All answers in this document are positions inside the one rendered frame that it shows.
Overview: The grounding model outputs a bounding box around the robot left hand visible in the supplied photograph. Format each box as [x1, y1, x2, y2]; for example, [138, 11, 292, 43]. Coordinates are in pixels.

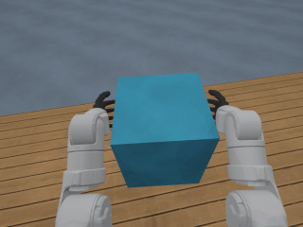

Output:
[93, 91, 116, 128]

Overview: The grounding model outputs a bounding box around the robot right hand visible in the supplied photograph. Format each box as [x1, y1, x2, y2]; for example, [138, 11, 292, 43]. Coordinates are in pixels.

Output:
[207, 90, 229, 125]

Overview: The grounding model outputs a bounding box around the carton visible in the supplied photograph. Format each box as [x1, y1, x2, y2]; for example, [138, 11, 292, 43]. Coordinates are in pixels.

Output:
[110, 73, 220, 188]

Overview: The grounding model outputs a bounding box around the robot right upper arm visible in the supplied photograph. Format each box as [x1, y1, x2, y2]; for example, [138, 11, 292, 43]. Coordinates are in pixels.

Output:
[225, 189, 288, 227]

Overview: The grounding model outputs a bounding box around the robot right forearm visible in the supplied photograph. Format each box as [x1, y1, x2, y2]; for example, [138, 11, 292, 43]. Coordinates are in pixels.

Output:
[215, 105, 288, 224]

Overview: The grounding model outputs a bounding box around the robot left upper arm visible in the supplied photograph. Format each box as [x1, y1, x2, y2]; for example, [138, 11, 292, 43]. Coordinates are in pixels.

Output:
[56, 193, 113, 227]

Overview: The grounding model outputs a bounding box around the robot left forearm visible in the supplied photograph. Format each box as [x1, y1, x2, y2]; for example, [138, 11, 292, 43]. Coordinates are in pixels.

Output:
[55, 108, 110, 227]

